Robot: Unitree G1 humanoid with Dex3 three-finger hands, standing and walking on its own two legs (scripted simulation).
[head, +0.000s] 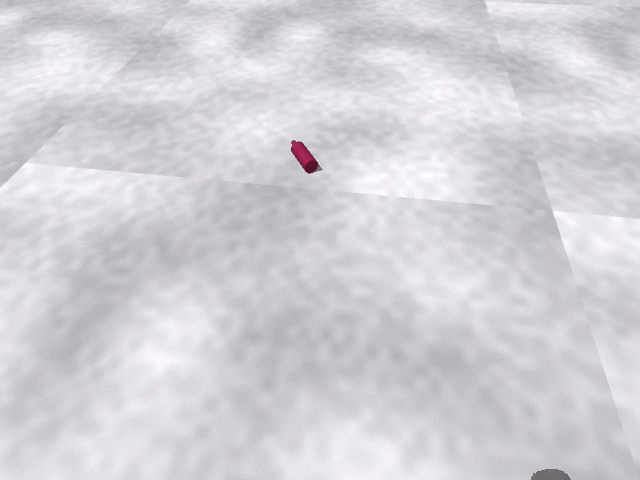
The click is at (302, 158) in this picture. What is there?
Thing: lying bottle
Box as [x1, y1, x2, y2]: [291, 140, 317, 172]
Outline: 293,140 291,142 292,152 307,172 313,171 317,167 317,162 301,142 296,142
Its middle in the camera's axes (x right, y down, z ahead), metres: -0.09 -0.46 +1.99
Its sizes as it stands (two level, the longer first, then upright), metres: 0.226 0.073 0.073
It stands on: the floor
